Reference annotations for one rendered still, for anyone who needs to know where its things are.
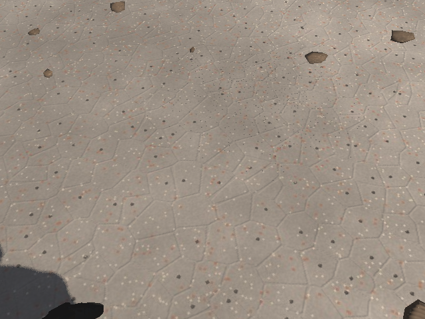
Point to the left robot hand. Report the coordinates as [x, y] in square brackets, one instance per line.
[89, 310]

